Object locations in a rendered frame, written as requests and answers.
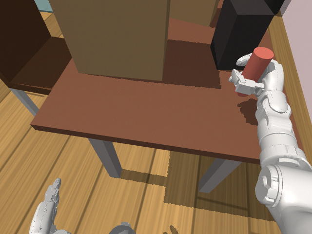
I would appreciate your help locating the table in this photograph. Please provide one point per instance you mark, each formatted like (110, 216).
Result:
(193, 110)

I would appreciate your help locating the right robot arm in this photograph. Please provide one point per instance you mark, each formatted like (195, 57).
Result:
(284, 184)

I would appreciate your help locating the left robot hand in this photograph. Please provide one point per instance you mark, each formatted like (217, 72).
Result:
(43, 220)

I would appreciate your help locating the right robot hand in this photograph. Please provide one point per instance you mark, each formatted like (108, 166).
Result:
(271, 79)

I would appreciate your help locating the chair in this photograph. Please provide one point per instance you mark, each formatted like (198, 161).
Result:
(30, 58)

